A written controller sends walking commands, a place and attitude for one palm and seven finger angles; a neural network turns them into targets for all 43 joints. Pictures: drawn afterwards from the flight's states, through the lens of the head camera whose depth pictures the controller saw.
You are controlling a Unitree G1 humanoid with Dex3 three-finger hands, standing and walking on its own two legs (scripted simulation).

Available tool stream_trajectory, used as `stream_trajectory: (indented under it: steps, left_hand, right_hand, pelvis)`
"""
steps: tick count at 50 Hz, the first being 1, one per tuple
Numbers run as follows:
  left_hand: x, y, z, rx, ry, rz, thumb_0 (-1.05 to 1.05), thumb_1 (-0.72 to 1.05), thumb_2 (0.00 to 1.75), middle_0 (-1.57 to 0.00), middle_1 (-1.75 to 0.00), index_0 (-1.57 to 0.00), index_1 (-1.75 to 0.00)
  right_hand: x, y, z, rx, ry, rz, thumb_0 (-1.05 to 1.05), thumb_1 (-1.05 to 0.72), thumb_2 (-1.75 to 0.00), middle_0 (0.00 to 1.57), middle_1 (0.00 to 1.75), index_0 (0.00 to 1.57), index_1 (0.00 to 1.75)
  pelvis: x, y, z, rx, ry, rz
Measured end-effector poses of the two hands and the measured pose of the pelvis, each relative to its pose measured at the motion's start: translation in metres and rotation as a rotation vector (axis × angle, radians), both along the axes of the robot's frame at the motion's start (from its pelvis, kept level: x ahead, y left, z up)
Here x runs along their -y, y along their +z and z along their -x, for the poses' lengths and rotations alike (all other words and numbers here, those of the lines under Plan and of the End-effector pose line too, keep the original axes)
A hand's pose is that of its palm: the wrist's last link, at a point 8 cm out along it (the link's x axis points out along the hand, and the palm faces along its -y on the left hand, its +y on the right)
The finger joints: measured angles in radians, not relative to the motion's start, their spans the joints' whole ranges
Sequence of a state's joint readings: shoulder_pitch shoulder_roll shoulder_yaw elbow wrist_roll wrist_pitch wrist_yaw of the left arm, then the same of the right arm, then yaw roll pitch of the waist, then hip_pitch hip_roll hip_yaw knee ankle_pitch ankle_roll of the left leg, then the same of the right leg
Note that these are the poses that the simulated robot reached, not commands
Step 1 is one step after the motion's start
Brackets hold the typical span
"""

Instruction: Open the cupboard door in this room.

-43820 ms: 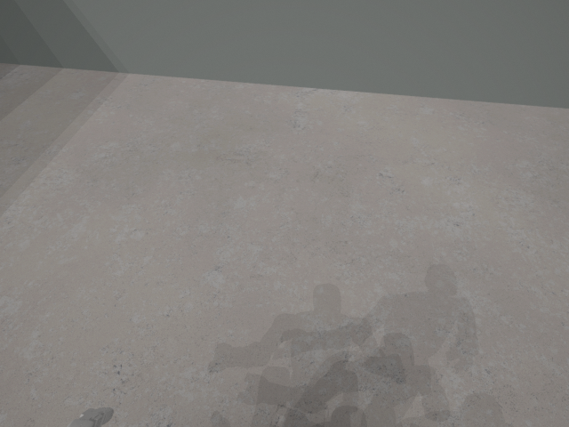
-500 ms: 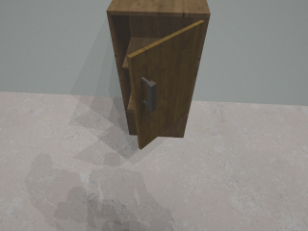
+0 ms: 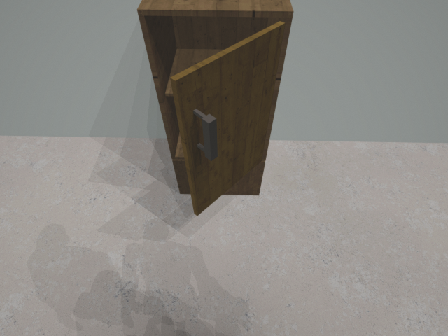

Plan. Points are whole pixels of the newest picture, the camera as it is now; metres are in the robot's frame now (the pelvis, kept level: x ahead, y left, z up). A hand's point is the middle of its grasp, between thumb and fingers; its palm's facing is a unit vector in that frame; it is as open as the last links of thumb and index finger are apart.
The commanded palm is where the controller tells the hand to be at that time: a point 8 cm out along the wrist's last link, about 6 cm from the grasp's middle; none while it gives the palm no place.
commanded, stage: walk to a spot facing it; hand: left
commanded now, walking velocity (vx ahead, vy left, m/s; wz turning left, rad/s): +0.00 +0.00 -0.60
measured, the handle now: (204, 134) +0.58 +0.09 -0.03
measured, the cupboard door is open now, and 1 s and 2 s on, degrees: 47 47 47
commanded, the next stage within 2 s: none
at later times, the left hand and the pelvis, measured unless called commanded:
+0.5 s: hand out of the picture +0.09 +0.16 -0.16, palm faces -0.20 -0.93 -0.29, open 7.4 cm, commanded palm none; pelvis +0.00 -0.03 +0.00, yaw -17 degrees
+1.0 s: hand (184, 300) +0.21 +0.10 -0.17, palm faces -0.54 -0.78 -0.30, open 7.4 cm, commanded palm none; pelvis +0.00 -0.03 -0.02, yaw -35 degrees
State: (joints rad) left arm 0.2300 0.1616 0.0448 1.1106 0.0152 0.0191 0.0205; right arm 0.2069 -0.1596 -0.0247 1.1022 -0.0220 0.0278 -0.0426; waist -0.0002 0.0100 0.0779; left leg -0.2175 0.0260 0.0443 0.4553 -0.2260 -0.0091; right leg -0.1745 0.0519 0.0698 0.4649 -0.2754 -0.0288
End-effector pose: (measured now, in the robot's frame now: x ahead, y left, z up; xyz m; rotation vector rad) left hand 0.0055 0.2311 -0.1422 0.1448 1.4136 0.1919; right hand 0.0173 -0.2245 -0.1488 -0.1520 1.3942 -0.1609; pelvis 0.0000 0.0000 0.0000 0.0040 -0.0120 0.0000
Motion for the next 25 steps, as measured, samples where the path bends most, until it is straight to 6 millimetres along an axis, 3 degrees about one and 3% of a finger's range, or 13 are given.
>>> stream_trajectory:
  steps: [7, 12, 18, 25]
  left_hand:
    - [-0.008, -0.001, -0.026, 0.017, -0.072, -0.039, 0.01, 0.9, 0.89, -0.2, -0.3, -0.2, -0.3]
    - [-0.002, 0.006, -0.05, 0.076, -0.13, -0.091, 0.0, 0.9, 0.89, -0.2, -0.3, -0.2, -0.3]
    - [0.013, 0.02, -0.067, 0.088, -0.189, -0.104, 0.0, 0.9, 0.89, -0.2, -0.3, -0.2, -0.3]
    - [0.025, 0.022, -0.088, 0.091, -0.285, -0.074, 0.0, 0.9, 0.89, -0.2, -0.3, -0.21, -0.3]
  right_hand:
    - [0.022, -0.007, 0.004, 0.045, -0.066, 0.024, 0.0, -0.91, -0.9, 0.2, 0.3, 0.2, 0.3]
    - [0.048, -0.019, 0.004, 0.07, -0.108, 0.025, 0.0, -0.91, -0.9, 0.2, 0.3, 0.2, 0.3]
    - [0.069, 0.0, -0.012, 0.139, -0.164, 0.047, 0.0, -0.91, -0.9, 0.2, 0.3, 0.2, 0.3]
    - [0.074, 0.02, -0.035, 0.263, -0.229, 0.063, 0.0, -0.91, -0.9, 0.2, 0.3, 0.2, 0.3]
  pelvis:
    - [0.008, -0.009, 0.007, -0.015, -0.081, -0.03]
    - [0.023, -0.016, 0.008, -0.009, -0.127, -0.028]
    - [0.031, -0.002, 0.008, -0.019, -0.202, -0.039]
    - [0.03, 0.004, 0.004, -0.03, -0.301, -0.046]
